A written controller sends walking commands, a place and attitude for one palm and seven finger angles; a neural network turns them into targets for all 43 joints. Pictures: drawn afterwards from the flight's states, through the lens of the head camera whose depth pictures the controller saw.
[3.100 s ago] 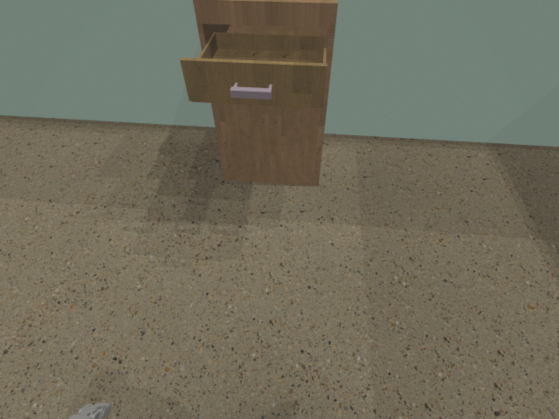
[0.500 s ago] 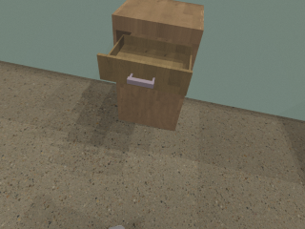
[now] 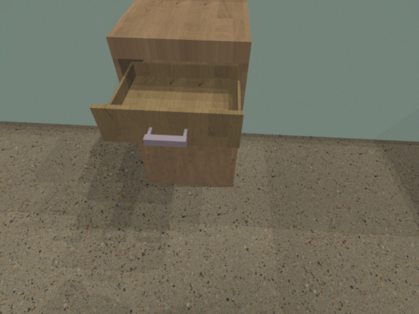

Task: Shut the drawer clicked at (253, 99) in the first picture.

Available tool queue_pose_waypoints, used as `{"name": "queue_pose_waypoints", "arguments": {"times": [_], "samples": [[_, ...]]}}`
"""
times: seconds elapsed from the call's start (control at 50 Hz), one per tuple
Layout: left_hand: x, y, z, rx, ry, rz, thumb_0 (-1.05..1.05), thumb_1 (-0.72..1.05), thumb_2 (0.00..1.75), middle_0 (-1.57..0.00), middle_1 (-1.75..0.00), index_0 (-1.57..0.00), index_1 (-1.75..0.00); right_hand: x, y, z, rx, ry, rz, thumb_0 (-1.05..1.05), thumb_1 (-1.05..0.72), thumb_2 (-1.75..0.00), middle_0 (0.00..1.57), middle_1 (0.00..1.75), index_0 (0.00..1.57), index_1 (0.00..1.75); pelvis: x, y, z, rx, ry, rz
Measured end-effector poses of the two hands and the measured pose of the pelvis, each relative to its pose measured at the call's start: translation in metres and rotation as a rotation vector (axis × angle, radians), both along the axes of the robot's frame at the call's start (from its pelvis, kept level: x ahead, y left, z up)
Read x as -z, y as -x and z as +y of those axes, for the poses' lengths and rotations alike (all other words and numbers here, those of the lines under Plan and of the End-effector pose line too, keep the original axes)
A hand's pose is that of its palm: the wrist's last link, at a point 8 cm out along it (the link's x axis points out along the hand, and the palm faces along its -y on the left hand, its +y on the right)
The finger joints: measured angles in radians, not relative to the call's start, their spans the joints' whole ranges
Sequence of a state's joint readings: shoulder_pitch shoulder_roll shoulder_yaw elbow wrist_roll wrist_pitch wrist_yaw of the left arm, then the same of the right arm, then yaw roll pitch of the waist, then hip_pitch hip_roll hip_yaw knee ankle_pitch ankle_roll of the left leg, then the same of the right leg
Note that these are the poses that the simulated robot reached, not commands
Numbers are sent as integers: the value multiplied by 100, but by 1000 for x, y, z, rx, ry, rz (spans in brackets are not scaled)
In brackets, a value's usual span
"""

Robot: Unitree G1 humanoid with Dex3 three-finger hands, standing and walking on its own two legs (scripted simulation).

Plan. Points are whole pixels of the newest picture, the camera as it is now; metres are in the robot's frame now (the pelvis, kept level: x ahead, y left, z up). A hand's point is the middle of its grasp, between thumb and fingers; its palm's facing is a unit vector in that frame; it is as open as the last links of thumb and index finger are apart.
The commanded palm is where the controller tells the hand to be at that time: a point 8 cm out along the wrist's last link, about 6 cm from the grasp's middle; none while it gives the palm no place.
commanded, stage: take the last steps up to it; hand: left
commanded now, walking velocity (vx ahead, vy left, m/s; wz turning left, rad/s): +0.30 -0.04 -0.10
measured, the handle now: (166, 135) +0.61 +0.15 -0.06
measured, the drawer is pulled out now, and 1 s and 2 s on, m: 0.29 0.29 0.29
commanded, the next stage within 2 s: come to a stop and stand still in 0.84 s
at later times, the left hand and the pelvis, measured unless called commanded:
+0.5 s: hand out of the picture +0.06 +0.15 -0.19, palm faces +0.10 -0.99 -0.11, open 7.4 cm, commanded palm none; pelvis +0.14 +0.01 -0.01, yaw -1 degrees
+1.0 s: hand (158, 234) +0.34 +0.15 -0.16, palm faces +0.01 -0.97 -0.23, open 7.3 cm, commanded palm none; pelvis +0.26 -0.03 +0.00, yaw -2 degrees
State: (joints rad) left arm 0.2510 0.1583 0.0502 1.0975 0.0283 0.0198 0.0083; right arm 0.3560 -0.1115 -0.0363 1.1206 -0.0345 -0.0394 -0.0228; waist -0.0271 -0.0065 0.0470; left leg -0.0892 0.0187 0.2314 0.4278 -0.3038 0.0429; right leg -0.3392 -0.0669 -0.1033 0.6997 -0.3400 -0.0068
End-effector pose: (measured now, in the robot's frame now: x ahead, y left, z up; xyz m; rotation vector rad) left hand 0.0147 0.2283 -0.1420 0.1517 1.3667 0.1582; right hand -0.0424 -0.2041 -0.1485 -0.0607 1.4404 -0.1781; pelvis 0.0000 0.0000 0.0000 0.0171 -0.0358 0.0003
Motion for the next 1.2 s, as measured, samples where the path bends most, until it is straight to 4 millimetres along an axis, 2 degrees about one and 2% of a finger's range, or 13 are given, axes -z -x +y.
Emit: {"name": "queue_pose_waypoints", "arguments": {"times": [0.08, 0.16, 0.36, 0.46, 0.52, 0.56, 0.62, 0.72, 0.84, 0.92, 1.0, 1.1, 1.2], "samples": [[0, -38, -11, 26, -31, -67, 2, 93, 90, -20, -30, -20, -30, 15, 11, -8, 32, -44, 87, 0, -91, -90, 20, 30, 20, 30, 10, -19, -16, 7, 11, 5], [-6, -49, -22, -5, -29, -100, 1, 92, 90, -20, -30, -20, -30, 10, -14, -23, 15, -44, 101, 0, -91, -90, 20, 30, 20, 30, 4, -37, -24, 4, 25, 3], [-2, -37, -46, -48, 60, 52, 1, 91, 90, -20, -30, -20, -30, -11, -162, -48, -39, 43, -155, 1, -92, -90, 19, 30, 19, 30, -4, -88, -19, 11, 28, 14], [10, -37, -36, -99, 95, 131, 1, 91, 90, -20, -30, -21, -30, -18, -242, -35, -109, 78, -254, 0, -92, -90, 19, 30, 19, 30, 3, -123, -2, 11, 40, 8], [23, -46, -21, -101, 105, 180, 1, 91, 90, -20, -30, -21, -30, -15, -278, -22, -127, 105, -324, 0, -92, -90, 19, 30, 19, 30, 15, -143, 11, 26, 43, 0], [25, -62, -10, -79, 94, 188, 1, 91, 90, -20, -30, -21, -30, -17, -286, -14, -114, 104, -339, 0, -92, -90, 19, 30, 19, 30, 14, -154, 15, 41, 30, -7], [19, -103, 6, -49, 69, 140, 1, 91, 90, -20, -30, -20, -30, -19, -282, -4, -77, 91, -305, 0, -92, -90, 19, 30, 20, 30, 7, -169, 17, 48, 18, -5], [4, -181, 19, -7, 24, 3, 1, 91, 90, -20, -30, -20, -30, -21, -266, -13, -26, 100, -212, -2, -96, -90, 20, 30, 20, 30, -3, -193, 16, 53, 6, 10], [-9, -264, 6, 54, -9, -113, 1, 91, 90, -19, -30, -20, -30, -8, -243, -19, 17, 41, -69, -1, -93, -90, 20, 30, 20, 30, -4, -223, 1, 44, -7, 16], [-7, -304, -15, 81, -31, -173, 0, 91, 90, -19, -30, -20, -30, 11, -238, -28, 46, -7, 10, 0, -92, -90, 20, 30, 20, 30, 8, -246, -19, 43, -23, 15], [-12, -316, -30, 51, -35, -182, 0, 93, 90, -20, -30, -20, -30, 13, -255, -36, 32, -21, 42, 0, -92, -90, 19, 30, 20, 30, 5, -263, -28, 31, 7, 10], [-15, -315, -32, 45, -47, -116, 0, 95, 90, -20, -30, -21, -30, 6, -298, -41, 24, -7, -17, 0, -91, -90, 19, 30, 19, 30, -2, -278, -32, 33, 10, 10], [-6, -311, -27, 24, -32, -65, 0, 93, 90, -20, -30, -21, -30, 4, -331, -44, 3, 29, -56, 1, -93, -90, 19, 30, 20, 30, 0, -285, -25, 38, 19, 7]]}}
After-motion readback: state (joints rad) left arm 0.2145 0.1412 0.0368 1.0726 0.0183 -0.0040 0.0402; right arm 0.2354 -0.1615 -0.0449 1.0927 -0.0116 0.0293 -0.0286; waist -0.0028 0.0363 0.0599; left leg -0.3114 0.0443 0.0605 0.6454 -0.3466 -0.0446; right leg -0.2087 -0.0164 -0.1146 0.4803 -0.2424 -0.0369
